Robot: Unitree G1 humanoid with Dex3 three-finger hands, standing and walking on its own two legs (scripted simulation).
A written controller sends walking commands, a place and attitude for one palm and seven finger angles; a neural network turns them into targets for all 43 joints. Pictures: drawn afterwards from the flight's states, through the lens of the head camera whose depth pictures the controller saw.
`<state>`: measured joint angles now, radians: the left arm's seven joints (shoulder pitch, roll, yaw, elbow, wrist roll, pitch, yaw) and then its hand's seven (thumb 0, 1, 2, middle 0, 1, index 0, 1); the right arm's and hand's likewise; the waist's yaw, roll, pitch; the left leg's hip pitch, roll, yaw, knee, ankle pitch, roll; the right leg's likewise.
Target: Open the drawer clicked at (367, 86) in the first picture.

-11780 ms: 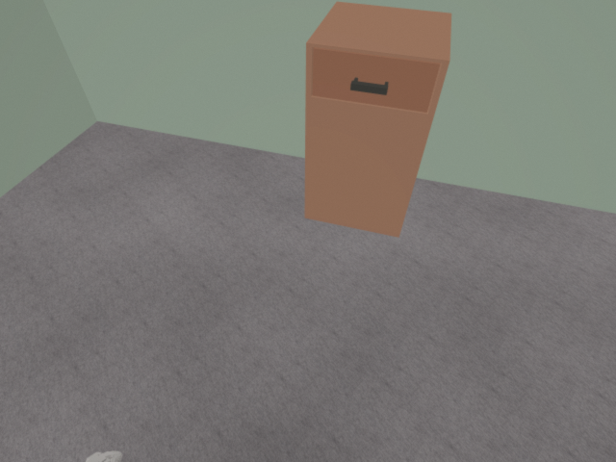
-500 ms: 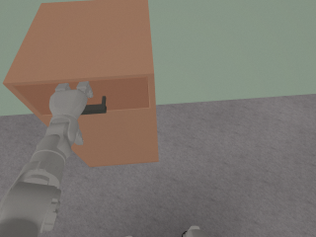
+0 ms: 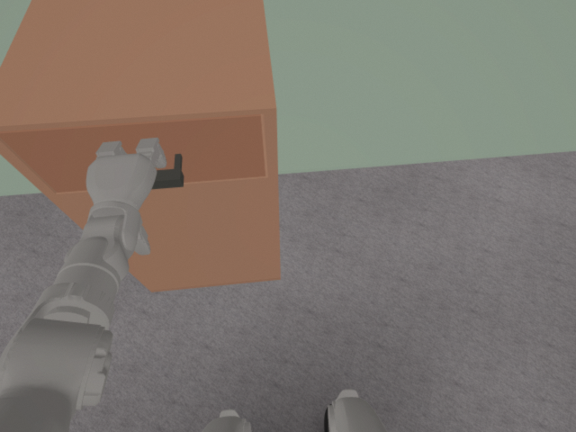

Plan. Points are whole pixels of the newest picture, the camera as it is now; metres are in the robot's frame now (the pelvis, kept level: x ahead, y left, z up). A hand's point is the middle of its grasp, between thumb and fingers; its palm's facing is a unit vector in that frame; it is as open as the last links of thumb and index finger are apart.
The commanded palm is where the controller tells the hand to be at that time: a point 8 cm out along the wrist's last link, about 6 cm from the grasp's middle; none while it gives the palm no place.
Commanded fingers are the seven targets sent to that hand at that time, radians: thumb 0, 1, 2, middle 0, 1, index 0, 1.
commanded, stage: lower the fingers behind the handle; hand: left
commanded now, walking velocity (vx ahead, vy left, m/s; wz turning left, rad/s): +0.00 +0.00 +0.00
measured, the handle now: (147, 171) +0.53 +0.22 -0.02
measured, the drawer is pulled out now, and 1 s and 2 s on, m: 0.00 0.00 0.00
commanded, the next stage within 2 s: close the thumb around the handle in 1.00 s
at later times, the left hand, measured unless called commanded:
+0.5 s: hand (146, 206) +0.47 +0.22 -0.04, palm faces -0.05 -0.01 -1.00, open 13.8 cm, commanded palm +0.45 +0.21 +0.01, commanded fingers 0.00 -0.50 0.30 -0.30 -1.20 -0.30 -1.20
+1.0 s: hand (151, 208) +0.47 +0.21 -0.04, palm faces -0.06 -0.01 -1.00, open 13.8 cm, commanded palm +0.45 +0.21 +0.01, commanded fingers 0.00 -0.50 0.30 -0.30 -1.20 -0.30 -1.20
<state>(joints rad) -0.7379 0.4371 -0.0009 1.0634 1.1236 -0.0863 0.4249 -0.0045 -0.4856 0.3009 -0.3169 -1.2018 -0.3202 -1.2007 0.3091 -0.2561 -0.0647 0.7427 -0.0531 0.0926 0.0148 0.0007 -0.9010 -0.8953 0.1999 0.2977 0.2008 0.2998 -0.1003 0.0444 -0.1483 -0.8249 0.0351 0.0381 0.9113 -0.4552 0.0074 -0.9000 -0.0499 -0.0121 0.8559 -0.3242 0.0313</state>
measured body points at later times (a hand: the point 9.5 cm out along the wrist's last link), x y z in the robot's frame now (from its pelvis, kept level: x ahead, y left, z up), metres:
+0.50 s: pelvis +0.00 +0.00 -0.02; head +0.12 -0.01 +0.41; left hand +0.46 +0.21 +0.02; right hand +0.02 -0.28 -0.15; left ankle -0.02 +0.11 -0.69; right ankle +0.04 -0.14 -0.69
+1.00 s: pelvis +0.00 -0.01 -0.02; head +0.13 -0.02 +0.41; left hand +0.46 +0.21 +0.01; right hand +0.03 -0.28 -0.16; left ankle -0.02 +0.11 -0.69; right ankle +0.04 -0.14 -0.69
